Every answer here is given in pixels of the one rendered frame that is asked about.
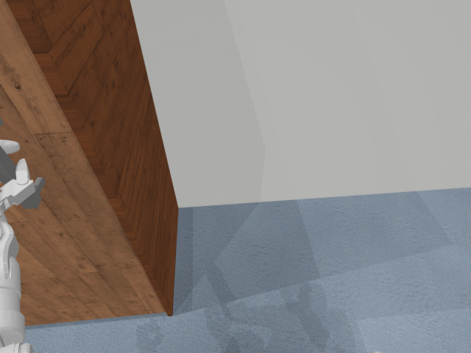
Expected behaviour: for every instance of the left robot forearm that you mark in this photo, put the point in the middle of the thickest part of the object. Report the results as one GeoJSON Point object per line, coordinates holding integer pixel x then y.
{"type": "Point", "coordinates": [12, 321]}

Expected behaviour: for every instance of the wardrobe door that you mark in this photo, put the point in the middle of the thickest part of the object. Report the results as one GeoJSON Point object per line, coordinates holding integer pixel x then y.
{"type": "Point", "coordinates": [75, 259]}

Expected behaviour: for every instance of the left robot hand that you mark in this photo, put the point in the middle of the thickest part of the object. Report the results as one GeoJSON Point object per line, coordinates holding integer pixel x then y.
{"type": "Point", "coordinates": [15, 191]}

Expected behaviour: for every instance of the handle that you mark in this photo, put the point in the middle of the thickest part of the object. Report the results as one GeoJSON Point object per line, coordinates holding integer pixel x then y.
{"type": "Point", "coordinates": [7, 173]}

